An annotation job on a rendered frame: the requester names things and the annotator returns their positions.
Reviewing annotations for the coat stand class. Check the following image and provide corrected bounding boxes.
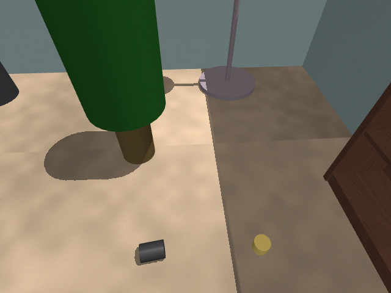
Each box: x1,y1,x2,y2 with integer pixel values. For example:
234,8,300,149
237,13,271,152
200,0,255,101

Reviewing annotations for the potted plant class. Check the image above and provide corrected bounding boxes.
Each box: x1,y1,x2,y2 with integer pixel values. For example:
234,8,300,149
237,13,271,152
35,0,166,164

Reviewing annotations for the bookshelf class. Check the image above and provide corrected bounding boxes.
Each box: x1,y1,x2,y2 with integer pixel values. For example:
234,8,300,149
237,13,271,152
323,83,391,293

